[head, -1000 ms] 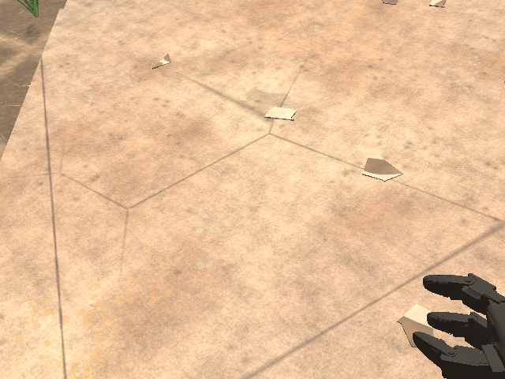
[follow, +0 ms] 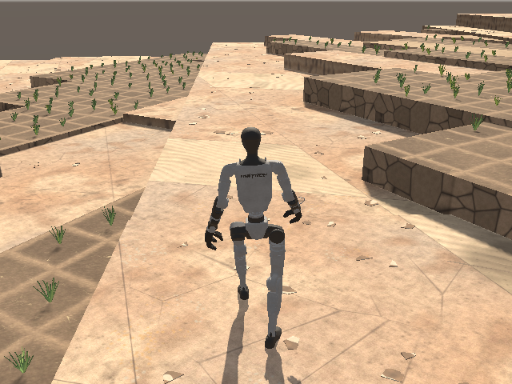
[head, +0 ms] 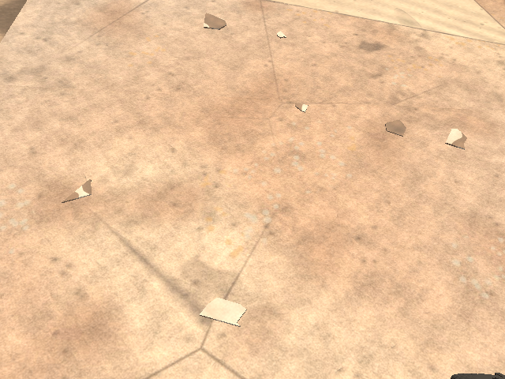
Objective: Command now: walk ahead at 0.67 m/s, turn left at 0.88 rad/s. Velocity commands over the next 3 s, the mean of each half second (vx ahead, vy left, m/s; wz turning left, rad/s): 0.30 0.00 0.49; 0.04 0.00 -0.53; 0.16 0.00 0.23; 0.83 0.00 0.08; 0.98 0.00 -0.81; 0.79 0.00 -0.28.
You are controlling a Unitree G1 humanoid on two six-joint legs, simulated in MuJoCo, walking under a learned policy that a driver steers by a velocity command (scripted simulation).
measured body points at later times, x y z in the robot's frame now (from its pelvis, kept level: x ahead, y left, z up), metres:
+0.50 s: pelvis +0.28 -0.01 +0.02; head +0.29 +0.00 +0.47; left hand +0.35 +0.28 -0.08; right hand +0.51 -0.22 -0.06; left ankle +0.23 +0.06 -0.71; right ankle +0.40 -0.11 -0.70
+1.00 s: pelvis +0.33 +0.01 +0.03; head +0.36 +0.03 +0.48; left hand +0.53 +0.29 -0.06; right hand +0.44 -0.28 -0.06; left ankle +0.36 +0.12 -0.71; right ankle +0.35 -0.12 -0.66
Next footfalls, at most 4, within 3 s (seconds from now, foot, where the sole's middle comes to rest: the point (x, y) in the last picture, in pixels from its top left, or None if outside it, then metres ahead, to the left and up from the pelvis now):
0.04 left None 0.27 0.06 -0.74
0.50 right None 0.44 -0.10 -0.74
0.88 left None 0.40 0.11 -0.74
1.24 right None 0.33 -0.14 -0.74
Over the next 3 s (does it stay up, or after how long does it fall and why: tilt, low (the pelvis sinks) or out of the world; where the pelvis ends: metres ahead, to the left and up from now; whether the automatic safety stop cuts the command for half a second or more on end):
stays up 1.41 0.21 0.01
